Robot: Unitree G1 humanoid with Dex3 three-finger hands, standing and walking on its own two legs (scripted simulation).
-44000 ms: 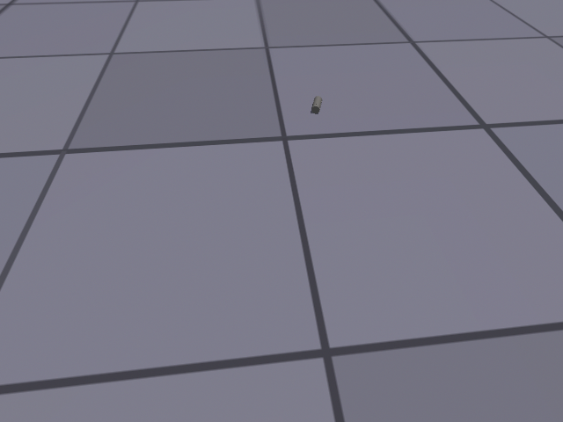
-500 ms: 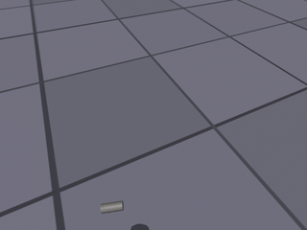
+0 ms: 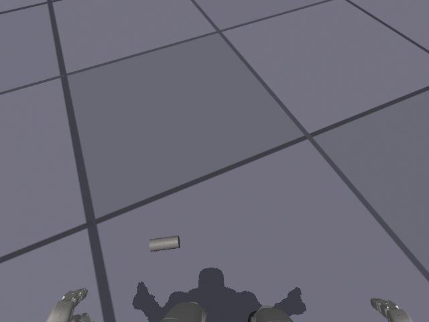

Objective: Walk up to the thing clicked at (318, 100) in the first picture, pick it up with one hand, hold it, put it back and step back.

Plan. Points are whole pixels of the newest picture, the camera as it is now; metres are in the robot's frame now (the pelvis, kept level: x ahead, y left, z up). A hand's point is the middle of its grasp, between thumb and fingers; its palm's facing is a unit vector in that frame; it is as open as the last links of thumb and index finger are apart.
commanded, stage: step back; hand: left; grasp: from above
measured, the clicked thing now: (164, 243) +0.48 +0.28 -0.73
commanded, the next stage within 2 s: none
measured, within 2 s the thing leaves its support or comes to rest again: neither
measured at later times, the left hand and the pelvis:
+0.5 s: hand out of the picture -0.01 +0.28 -0.16, palm faces -0.06 -0.91 -0.40, open 7.4 cm; pelvis -0.12 +0.01 -0.01, yaw -2 degrees
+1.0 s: hand out of the picture -0.14 +0.30 -0.15, palm faces -0.02 -0.92 -0.39, open 7.4 cm; pelvis -0.26 +0.03 +0.00, yaw -1 degrees
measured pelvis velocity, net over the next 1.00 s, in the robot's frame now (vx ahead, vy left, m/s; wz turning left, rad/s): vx -0.26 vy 0.03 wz -0.01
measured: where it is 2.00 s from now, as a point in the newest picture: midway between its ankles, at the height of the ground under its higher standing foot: outside the picture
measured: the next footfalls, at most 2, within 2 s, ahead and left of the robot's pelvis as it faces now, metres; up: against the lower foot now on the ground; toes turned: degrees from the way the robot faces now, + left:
left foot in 0.12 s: -0.02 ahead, +0.13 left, +0.00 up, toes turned +0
right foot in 0.48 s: -0.08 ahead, -0.11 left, +0.00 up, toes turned +1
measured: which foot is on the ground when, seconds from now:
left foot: up 0.00-0.10, down 0.12-0.50, up 0.52-0.80, down 0.82-1.00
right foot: down 0.00-0.14, up 0.16-0.46, down 0.48-0.82, up 0.84-1.00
